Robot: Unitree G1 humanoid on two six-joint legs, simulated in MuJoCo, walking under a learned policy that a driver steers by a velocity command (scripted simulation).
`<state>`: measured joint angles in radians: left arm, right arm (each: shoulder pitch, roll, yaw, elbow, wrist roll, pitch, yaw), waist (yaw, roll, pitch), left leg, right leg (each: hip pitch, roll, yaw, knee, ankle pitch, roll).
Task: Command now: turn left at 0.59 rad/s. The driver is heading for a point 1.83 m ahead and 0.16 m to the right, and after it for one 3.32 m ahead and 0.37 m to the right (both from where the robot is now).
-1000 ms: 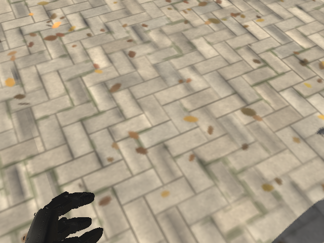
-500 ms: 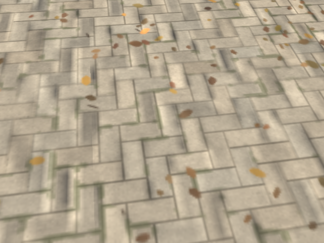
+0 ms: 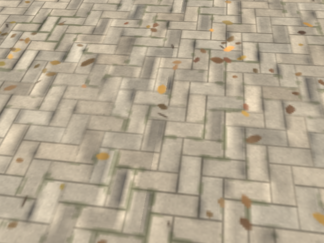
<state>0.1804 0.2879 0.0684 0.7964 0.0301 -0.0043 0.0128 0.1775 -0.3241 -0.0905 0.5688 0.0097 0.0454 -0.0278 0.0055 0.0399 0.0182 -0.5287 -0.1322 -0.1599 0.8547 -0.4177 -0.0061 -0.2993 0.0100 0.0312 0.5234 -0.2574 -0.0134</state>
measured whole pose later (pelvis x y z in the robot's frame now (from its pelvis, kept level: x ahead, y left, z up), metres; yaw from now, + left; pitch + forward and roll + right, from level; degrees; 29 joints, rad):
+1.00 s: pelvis +0.05 +0.00 +0.00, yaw +8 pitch +0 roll +1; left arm 0.27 0.27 0.03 0.91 0.00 -0.08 -0.02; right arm 0.28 -0.29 -0.06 0.74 0.01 0.00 -0.04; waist 0.01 0.03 0.01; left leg -0.33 -0.03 -0.05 0.91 -0.52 -0.03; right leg -0.21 0.00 -0.05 0.52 -0.32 -0.05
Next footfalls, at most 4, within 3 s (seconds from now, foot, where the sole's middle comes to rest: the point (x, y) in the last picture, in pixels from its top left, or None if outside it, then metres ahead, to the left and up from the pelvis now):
0.32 left None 0.01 0.15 -0.77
1.26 left None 0.16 0.15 -0.77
2.64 right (183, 223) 0.55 -0.02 -0.77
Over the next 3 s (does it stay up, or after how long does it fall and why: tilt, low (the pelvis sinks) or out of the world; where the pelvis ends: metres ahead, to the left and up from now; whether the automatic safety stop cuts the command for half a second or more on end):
stays up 0.57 0.05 0.01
